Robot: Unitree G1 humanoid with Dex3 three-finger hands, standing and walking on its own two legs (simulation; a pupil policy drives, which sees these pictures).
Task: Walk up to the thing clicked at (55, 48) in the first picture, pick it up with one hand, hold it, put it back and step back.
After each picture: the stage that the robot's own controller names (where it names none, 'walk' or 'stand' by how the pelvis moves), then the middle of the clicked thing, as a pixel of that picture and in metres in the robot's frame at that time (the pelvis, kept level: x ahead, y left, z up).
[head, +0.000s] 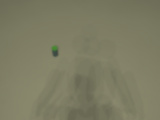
stand; (55, 51) +1.30 +0.23 -0.72
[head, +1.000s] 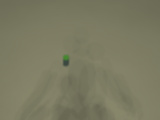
walk; (65, 60) +1.18 +0.04 -0.70
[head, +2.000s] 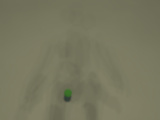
walk; (67, 95) +0.69 +0.00 -0.71
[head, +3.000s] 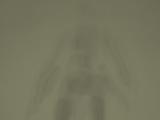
walk; out of the picture +0.42 +0.10 -0.71
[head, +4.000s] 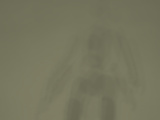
stand; out of the picture +0.36 +0.07 -0.70
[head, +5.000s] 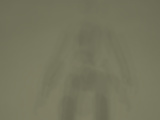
stand; out of the picture +0.34 +0.09 -0.72
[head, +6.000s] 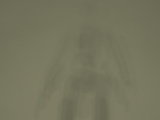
stand; out of the picture +0.34 +0.10 -0.73
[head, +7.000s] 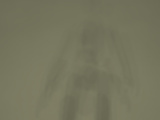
stand; out of the picture +0.33 +0.09 -0.73
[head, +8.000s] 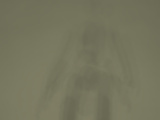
stand; out of the picture +0.33 +0.09 -0.73
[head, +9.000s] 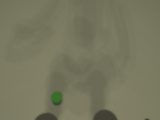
go down; (57, 98) +0.39 +0.08 -0.52
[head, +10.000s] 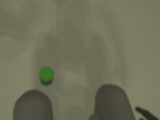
go down; (46, 76) +0.43 +0.11 -0.32
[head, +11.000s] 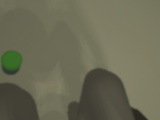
close in; (11, 63) +0.42 +0.14 -0.24
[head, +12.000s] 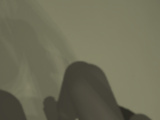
close; out of the picture +0.43 +0.17 -0.23
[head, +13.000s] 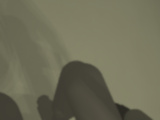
close; out of the picture +0.46 +0.17 -0.22
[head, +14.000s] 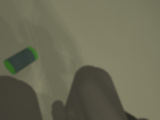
lift; (21, 59) +0.45 +0.06 -0.27
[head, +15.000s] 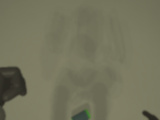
lift; (80, 117) +0.35 -0.04 -0.58
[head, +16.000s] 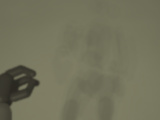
hold; out of the picture +0.28 -0.06 -0.70
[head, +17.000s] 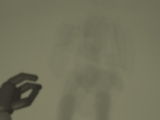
stand; out of the picture +0.26 -0.07 -0.69
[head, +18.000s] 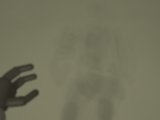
stand; out of the picture +0.23 -0.08 -0.69
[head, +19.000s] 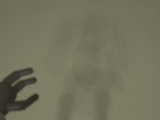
stand; out of the picture +0.22 -0.08 -0.68
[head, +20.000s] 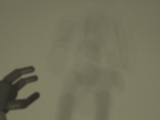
stand; out of the picture +0.20 -0.09 -0.67
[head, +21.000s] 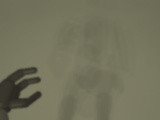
stand; out of the picture +0.19 -0.10 -0.69
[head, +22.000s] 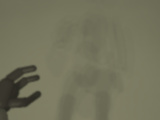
stand; out of the picture +0.18 -0.10 -0.68
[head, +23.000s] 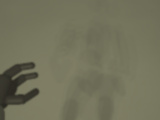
stand; out of the picture +0.17 -0.10 -0.70
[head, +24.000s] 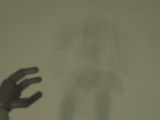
stand; out of the picture +0.18 -0.10 -0.69
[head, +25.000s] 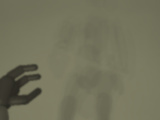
stand; out of the picture +0.18 -0.10 -0.69
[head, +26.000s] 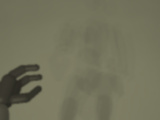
stand; out of the picture +0.18 -0.10 -0.70
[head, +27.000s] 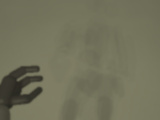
close; out of the picture +0.19 -0.10 -0.70
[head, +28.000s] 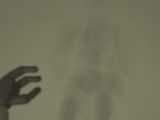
stand; out of the picture +0.18 -0.10 -0.70
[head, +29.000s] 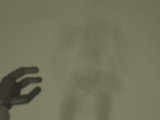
stand; out of the picture +0.19 -0.10 -0.70
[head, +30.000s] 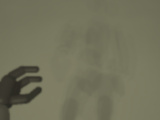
close; out of the picture +0.19 -0.10 -0.70
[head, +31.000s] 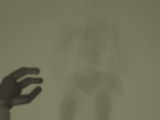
close; out of the picture +0.19 -0.10 -0.70
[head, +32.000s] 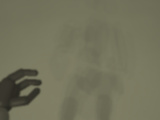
hold; out of the picture +0.19 -0.10 -0.70
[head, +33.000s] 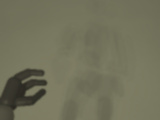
close; out of the picture +0.18 -0.10 -0.70
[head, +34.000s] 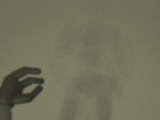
hold; out of the picture +0.18 -0.10 -0.70
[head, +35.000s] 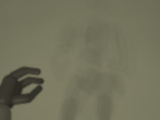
hold; out of the picture +0.19 -0.10 -0.70
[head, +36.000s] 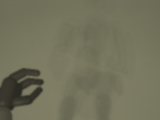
hold; out of the picture +0.19 -0.10 -0.69
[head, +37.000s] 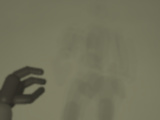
hold; out of the picture +0.18 -0.10 -0.70
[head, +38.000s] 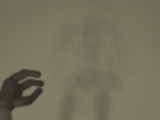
hold; out of the picture +0.19 -0.10 -0.69
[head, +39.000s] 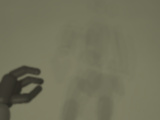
hold; out of the picture +0.18 -0.10 -0.70
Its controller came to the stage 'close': yes
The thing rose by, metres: 0.01
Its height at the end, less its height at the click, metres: -0.02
